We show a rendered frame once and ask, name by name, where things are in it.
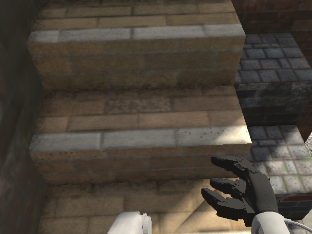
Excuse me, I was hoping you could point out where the left robot thigh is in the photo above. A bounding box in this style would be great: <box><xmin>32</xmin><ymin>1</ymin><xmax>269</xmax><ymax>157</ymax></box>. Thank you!
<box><xmin>106</xmin><ymin>212</ymin><xmax>152</xmax><ymax>234</ymax></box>

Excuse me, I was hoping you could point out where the right robot forearm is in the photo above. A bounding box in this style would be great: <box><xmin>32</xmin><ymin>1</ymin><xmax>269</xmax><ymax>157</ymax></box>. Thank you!
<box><xmin>251</xmin><ymin>212</ymin><xmax>294</xmax><ymax>234</ymax></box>

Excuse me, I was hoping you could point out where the robot right hand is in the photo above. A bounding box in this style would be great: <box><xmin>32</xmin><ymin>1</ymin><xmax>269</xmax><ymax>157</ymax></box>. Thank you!
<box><xmin>201</xmin><ymin>154</ymin><xmax>281</xmax><ymax>227</ymax></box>

